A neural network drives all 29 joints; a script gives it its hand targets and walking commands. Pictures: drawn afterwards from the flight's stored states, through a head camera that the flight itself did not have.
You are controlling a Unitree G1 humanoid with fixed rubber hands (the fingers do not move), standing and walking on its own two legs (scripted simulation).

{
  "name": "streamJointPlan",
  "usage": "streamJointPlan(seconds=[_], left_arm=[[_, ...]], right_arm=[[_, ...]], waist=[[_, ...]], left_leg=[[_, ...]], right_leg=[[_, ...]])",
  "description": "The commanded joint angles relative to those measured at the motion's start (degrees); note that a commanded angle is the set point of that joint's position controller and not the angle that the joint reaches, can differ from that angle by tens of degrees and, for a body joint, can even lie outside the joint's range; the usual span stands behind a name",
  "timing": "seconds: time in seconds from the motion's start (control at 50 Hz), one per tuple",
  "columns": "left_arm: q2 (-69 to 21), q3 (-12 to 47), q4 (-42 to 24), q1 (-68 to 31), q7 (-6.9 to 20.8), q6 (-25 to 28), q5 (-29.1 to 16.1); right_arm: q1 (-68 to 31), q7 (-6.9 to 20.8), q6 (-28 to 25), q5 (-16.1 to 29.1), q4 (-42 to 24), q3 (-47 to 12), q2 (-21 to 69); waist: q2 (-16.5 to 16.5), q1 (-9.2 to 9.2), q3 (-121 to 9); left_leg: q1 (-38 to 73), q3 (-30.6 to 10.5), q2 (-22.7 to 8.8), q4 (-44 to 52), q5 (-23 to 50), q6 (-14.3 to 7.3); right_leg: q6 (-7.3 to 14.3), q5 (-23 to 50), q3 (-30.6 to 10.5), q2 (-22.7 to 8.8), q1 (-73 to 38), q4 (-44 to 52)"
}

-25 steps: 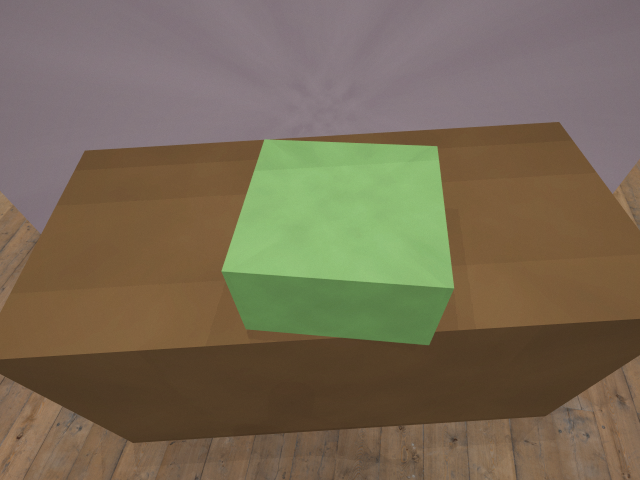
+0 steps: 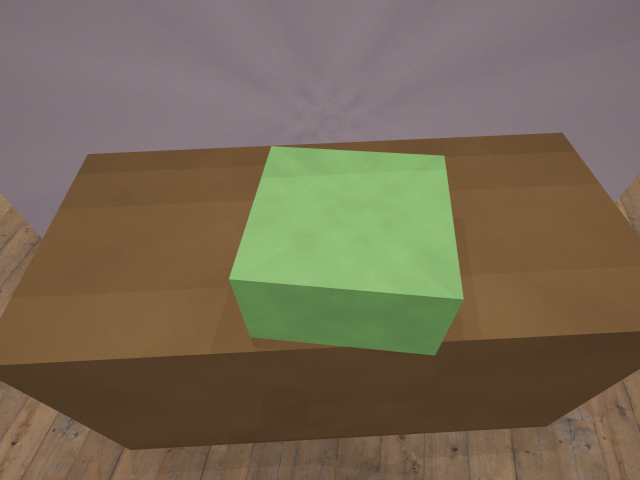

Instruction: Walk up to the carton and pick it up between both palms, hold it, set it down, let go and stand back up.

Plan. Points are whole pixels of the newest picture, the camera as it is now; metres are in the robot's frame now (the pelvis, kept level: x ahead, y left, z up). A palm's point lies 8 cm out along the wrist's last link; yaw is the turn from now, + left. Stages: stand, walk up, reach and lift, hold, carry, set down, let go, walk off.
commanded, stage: stand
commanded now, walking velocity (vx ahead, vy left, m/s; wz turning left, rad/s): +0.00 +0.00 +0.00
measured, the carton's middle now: (348, 245) +0.49 -0.01 -0.06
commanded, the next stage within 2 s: none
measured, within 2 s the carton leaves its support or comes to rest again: neither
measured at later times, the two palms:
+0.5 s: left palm out of the picture +0.05 +0.29 -0.13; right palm out of the picture +0.03 -0.27 -0.13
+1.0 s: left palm out of the picture +0.02 +0.29 -0.13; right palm out of the picture +0.02 -0.27 -0.13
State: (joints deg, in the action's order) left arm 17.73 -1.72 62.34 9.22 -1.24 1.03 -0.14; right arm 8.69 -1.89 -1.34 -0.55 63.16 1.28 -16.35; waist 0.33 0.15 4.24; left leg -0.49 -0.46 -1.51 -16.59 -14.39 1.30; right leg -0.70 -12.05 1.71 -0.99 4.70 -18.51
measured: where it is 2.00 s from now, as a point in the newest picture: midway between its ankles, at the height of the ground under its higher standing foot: outside the picture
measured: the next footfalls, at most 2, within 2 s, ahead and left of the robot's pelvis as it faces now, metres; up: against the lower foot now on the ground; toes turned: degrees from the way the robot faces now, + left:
none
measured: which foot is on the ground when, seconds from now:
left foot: down 0.00-1.00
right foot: down 0.00-1.00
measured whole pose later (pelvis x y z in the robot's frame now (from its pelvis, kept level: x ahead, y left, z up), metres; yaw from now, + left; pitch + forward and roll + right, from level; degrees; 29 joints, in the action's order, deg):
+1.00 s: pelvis -0.02 +0.01 +0.00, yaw +0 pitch -3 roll +0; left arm 17.7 -1.1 63.0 11.2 -1.4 1.1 -0.2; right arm 11.8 -1.4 -1.1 -0.2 62.9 1.5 -16.4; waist 0.3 0.2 4.0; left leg -0.4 -0.2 -0.5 -16.8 -13.0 0.5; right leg -1.7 -10.3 2.1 -2.4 4.0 -17.9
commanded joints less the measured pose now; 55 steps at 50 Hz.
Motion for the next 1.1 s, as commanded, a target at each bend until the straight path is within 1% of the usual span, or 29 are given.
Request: streamJointPlan(seconds=[0.0, 0.02, 0.08, 0.1, 0.14, 0.18, 0.28, 0.3, 0.32, 0.38, 0.4, 0.44, 0.48, 0.5, 0.52, 0.56, 0.58, 0.62, 0.66, 0.72, 0.74, 0.76, 0.78, 0.84, 0.9, 0.94, 1.0, 1.02, 1.08], left_arm=[[11.1, -2.3, -3.4, 0.4, -0.8, 1.3, -0.1], [10.8, -2.2, -3.5, -0.2, -0.8, 1.4, -0.1], [11.0, -2.0, -3.3, 0.5, -0.9, 1.2, -0.1], [11.0, -2.1, -3.0, 0.7, -0.9, 1.2, -0.1], [11.4, -2.1, -3.0, 0.7, -1.0, 1.0, -0.1], [10.6, -1.8, -2.9, 1.1, -0.8, 1.1, 0.0], [11.4, -2.1, -3.2, 0.7, -0.8, 1.1, 0.0], [11.4, -2.2, -3.3, 0.5, -0.9, 1.1, 0.2], [11.5, -2.1, -3.2, 1.0, -0.8, 1.1, 0.0], [11.6, -2.2, -3.0, 1.9, -0.9, 1.3, -0.1], [10.8, -2.1, -3.2, 0.8, -1.0, 1.2, 0.1], [11.3, -2.1, -2.7, 1.6, -1.1, 1.1, -0.2], [11.1, -1.9, -2.7, 1.5, -1.0, 1.3, 0.1], [10.6, -1.6, -2.4, 1.7, -1.0, 1.1, -0.1], [10.8, -1.7, -2.9, 0.7, -1.1, 0.9, 0.1], [11.1, -1.6, -2.8, 1.5, -0.9, 1.1, -0.3], [11.2, -1.8, -2.5, 1.7, -1.1, 1.2, 0.0], [10.7, -1.7, -2.4, 1.5, -1.0, 1.3, 0.0], [12.0, -1.9, -2.5, 1.6, -1.0, 1.4, -0.1], [11.3, -2.0, -2.7, 1.8, -0.8, 1.4, 0.2], [11.0, -1.8, -2.7, 2.3, -0.9, 1.2, 0.0], [11.2, -1.6, -2.6, 1.5, -1.0, 1.1, -0.1], [11.5, -1.7, -2.5, 2.3, -1.0, 1.1, -0.2], [12.2, -2.0, -2.5, 2.0, -1.0, 0.9, 0.0], [11.7, -1.6, -2.2, 2.5, -0.9, 1.1, 0.0], [11.4, -1.7, -2.2, 3.0, -0.9, 1.3, 0.0], [11.6, -1.6, -2.6, 1.7, -0.8, 1.2, 0.0], [12.2, -1.9, -2.7, 2.3, -0.8, 1.1, 0.0], [12.3, -1.8, -2.8, 1.1, -0.9, 1.2, 0.1]], right_arm=[[0.7, -0.8, -1.0, -0.2, -2.6, 2.2, -12.2], [1.9, -0.8, -1.0, 0.2, -2.6, 2.1, -11.5], [0.0, -0.5, -1.0, 0.0, -3.1, 2.3, -12.1], [2.3, -0.7, -1.0, -0.1, -2.3, 2.4, -12.2], [1.2, -0.7, -1.2, 0.0, -2.6, 2.8, -13.3], [2.5, -0.8, -0.8, 0.2, -2.3, 2.6, -13.0], [2.8, -0.6, -1.2, 0.1, -2.4, 2.6, -12.4], [3.2, -0.7, -1.1, -0.1, -2.6, 2.7, -12.4], [3.1, -0.7, -1.2, 0.2, -2.6, 2.7, -13.0], [3.0, -0.7, -1.1, 0.2, -2.9, 2.8, -13.2], [3.2, -0.6, -1.1, 0.1, -2.7, 2.8, -12.9], [2.8, -0.6, -1.2, 0.3, -2.8, 2.7, -12.4], [2.4, -0.6, -1.2, 0.2, -3.3, 3.1, -13.4], [2.1, -0.5, -1.0, 0.1, -3.2, 3.1, -13.0], [3.0, -0.4, -1.1, 0.3, -3.6, 2.8, -12.5], [3.9, -0.4, -1.1, 0.2, -2.7, 2.7, -12.6], [4.0, -0.4, -1.0, 0.1, -2.6, 2.6, -11.7], [3.8, -0.5, -1.2, 0.2, -2.6, 2.8, -12.7], [4.3, -0.4, -1.2, 0.3, -2.7, 2.6, -11.8], [4.2, -0.3, -0.9, 0.2, -2.9, 2.6, -12.2], [3.7, -0.4, -1.1, 0.4, -3.0, 2.8, -13.0], [4.3, -0.4, -1.0, 0.4, -3.0, 2.7, -12.4], [4.2, -0.5, -1.1, 0.5, -3.2, 3.0, -13.6], [2.7, -0.4, -1.0, 0.2, -3.9, 2.8, -13.1], [4.9, -0.3, -0.9, 0.5, -2.7, 2.6, -12.6], [2.5, -0.2, -0.8, 0.3, -3.7, 2.8, -13.4], [4.4, -0.3, -1.0, 0.3, -2.8, 2.8, -13.6], [3.6, -0.4, -1.0, 0.1, -3.2, 3.0, -13.8], [4.5, -0.3, -0.9, 0.2, -3.1, 2.3, -11.4]], waist=[[-2.7, 0.01, -4.1], [-2.1, 0.79, -4.7], [-0.6, -0.49, -4.5], [-0.9, 0.26, -3.7], [0.0, -0.09, -4.4], [-1.6, 0.09, -3.3], [-0.7, 0.02, -3.4], [-1.1, 0.57, -4.0], [-0.4, -0.09, -3.7], [-1.0, -0.23, -3.3], [-2.7, 0.15, -3.4], [0.1, -0.17, -3.3], [-1.3, 0.13, -2.7], [-1.3, -0.42, -2.6], [-1.3, 0.46, -3.2], [-0.8, -0.25, -2.7], [-0.7, 0.31, -2.1], [-2.4, 0.00, -1.5], [0.1, 0.22, -2.3], [-2.7, 0.32, -2.0], [-1.2, -0.39, -2.9], [-0.4, 0.29, -1.7], [0.3, -0.39, -1.8], [-1.8, -0.23, -1.3], [0.6, 0.05, -1.3], [-1.8, -0.42, -1.5], [0.4, 0.24, -0.7], [-1.0, -0.44, -2.0], [-0.7, 0.35, -1.1]], left_leg=[[-2.0, -1.9, -6.5, 1.2, 21.8, -1.7], [-1.1, -2.1, -6.3, 1.5, 22.2, -1.7], [-1.9, -2.4, -6.5, 1.8, 20.9, -1.7], [-2.0, -2.0, -6.4, 1.9, 20.5, -1.7], [-2.5, -2.7, -6.5, 1.7, 21.3, -1.8], [-2.5, -2.1, -6.2, 1.5, 20.7, -1.7], [-2.5, -2.6, -6.6, 1.5, 20.6, -2.0], [-1.9, -2.6, -6.7, 1.6, 22.0, -2.1], [-2.6, -2.6, -6.6, 1.5, 22.0, -2.2], [-3.1, -2.8, -6.4, 2.1, 21.1, -2.0], [-3.0, -2.7, -6.2, 2.0, 22.4, -2.1], [-2.5, -3.2, -6.7, 1.9, 21.1, -2.0], [-2.7, -3.0, -6.5, 1.8, 20.4, -2.1], [-3.1, -2.8, -6.2, 2.1, 19.4, -1.9], [-2.3, -2.5, -6.2, 2.5, 18.9, -1.6], [-2.9, -2.6, -6.2, 2.8, 18.5, -1.8], [-2.6, -2.8, -6.3, 2.6, 19.3, -1.8], [-3.1, -2.8, -6.2, 2.5, 20.2, -1.6], [-2.6, -3.2, -6.6, 2.3, 19.5, -2.1], [-3.5, -2.6, -6.2, 2.2, 17.8, -2.0], [-3.4, -3.1, -6.4, 2.6, 17.4, -2.1], [-3.4, -2.7, -6.4, 2.8, 18.5, -1.9], [-3.5, -3.3, -6.3, 2.7, 18.4, -1.9], [-3.9, -2.9, -6.3, 2.6, 17.2, -1.7], [-3.6, -3.6, -6.3, 3.2, 14.9, -1.8], [-4.1, -2.8, -5.9, 2.9, 15.5, -1.7], [-4.6, -3.4, -6.1, 3.2, 14.9, -2.0], [-3.4, -3.2, -6.2, 3.1, 14.9, -1.8], [-4.5, -3.1, -6.3, 3.0, 14.0, -1.7]], right_leg=[[1.8, 21.4, -3.1, -7.6, -3.7, 1.3], [1.9, 22.5, -3.3, -7.6, -3.7, 0.9], [2.0, 21.6, -3.0, -7.3, -4.1, 1.0], [2.0, 22.0, -3.4, -7.8, -4.0, 1.0], [2.1, 22.2, -3.0, -7.7, -4.6, 1.1], [2.0, 21.3, -3.1, -7.6, -3.7, 1.1], [2.2, 20.6, -3.2, -7.6, -3.6, 1.2], [2.3, 21.1, -2.9, -7.8, -3.7, 1.1], [2.0, 21.2, -3.0, -7.8, -3.8, 0.9], [2.1, 19.6, -3.1, -7.7, -4.3, 1.2], [1.9, 19.6, -2.5, -7.7, -4.4, 1.0], [1.9, 20.5, -2.8, -7.6, -4.0, 1.5], [1.9, 20.0, -2.8, -7.9, -3.4, 2.0], [1.9, 19.2, -2.6, -7.8, -4.0, 1.8], [2.3, 19.9, -3.0, -8.0, -3.5, 1.6], [1.9, 18.1, -2.8, -7.8, -4.0, 1.8], [1.9, 18.4, -2.9, -7.6, -3.3, 1.9], [2.0, 18.0, -2.9, -7.8, -3.0, 1.9], [2.2, 18.6, -3.0, -8.0, -2.8, 1.6], [2.0, 18.2, -3.2, -8.0, -3.5, 1.9], [1.8, 17.6, -2.7, -8.2, -4.2, 2.1], [1.8, 18.0, -2.9, -8.0, -3.4, 2.0], [2.1, 17.5, -3.1, -8.0, -3.3, 1.9], [1.8, 15.5, -3.3, -7.9, -2.3, 2.3], [1.8, 14.2, -2.8, -7.8, -2.1, 2.5], [1.7, 14.5, -2.5, -7.7, -2.7, 2.7], [1.6, 13.8, -2.8, -7.9, -2.0, 2.8], [1.8, 13.0, -2.8, -7.9, -2.0, 2.7], [1.8, 13.9, -3.3, -8.0, -1.7, 2.6]])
